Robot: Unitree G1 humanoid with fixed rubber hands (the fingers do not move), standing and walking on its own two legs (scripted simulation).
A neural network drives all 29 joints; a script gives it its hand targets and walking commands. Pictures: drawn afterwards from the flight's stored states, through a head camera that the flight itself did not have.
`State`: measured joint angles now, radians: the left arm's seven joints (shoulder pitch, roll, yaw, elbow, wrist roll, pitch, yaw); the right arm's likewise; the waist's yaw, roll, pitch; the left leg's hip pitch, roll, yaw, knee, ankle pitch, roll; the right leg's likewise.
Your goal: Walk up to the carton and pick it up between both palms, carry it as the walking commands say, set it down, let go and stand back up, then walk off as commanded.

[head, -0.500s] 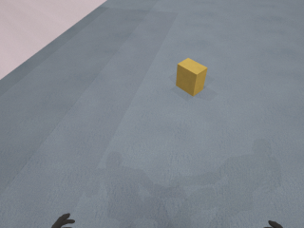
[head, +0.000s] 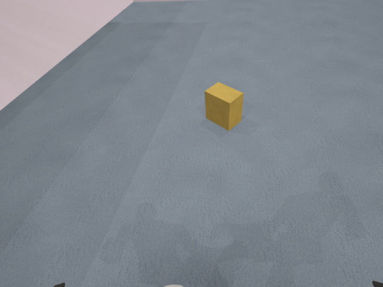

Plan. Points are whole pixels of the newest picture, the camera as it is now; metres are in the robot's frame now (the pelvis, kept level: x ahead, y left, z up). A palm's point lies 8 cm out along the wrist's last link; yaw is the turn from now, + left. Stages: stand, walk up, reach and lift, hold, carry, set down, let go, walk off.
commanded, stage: walk up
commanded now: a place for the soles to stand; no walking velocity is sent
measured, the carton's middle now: (223, 106) +1.46 -0.09 -0.63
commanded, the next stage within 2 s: none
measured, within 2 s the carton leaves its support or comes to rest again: neither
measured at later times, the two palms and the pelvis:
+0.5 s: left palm (95, 208) +0.33 +0.32 -0.07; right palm out of the picture +0.21 -0.36 -0.05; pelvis +0.19 +0.00 +0.01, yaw -5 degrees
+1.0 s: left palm (107, 171) +0.46 +0.33 -0.08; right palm (336, 154) +0.50 -0.36 -0.07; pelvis +0.39 -0.02 -0.01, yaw -3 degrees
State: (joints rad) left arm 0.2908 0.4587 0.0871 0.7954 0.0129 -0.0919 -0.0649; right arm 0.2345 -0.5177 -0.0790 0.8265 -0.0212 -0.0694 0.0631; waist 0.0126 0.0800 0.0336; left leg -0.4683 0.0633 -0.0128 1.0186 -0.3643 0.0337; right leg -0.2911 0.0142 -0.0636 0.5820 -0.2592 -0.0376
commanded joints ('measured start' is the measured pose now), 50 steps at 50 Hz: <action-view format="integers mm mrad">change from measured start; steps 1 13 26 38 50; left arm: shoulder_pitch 0 23 -32 12 9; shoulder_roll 258 232 159 258 236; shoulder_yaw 65 18 48 58 14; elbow -90 -122 -78 -127 -116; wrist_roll -2 2 5 -9 -1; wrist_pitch -19 -17 -11 -32 -16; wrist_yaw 7 20 -28 26 36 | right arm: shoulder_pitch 9 150 63 90 162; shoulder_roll -163 -256 -215 -134 -248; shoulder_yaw -45 -89 -59 -26 -81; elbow -81 -125 -162 -112 -113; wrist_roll -7 24 11 6 30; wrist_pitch -8 -58 -40 -13 -47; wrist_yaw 22 -21 -6 10 -22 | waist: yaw -5 -101 -30 -3 -96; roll -258 -31 65 -262 -28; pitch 33 -48 -14 1 -43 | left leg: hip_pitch -66 517 89 -71 467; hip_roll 42 372 181 54 337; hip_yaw -7 -632 -40 12 -543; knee -145 -800 -646 -139 -757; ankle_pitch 56 -467 -49 45 -333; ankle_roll -30 259 167 -24 264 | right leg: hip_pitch -36 -575 -1 -28 -567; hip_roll -265 -49 -35 -278 -101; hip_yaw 361 205 -47 238 154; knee -376 590 30 -282 606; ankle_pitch -360 -179 78 -94 -168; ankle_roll -186 -3 14 -203 -6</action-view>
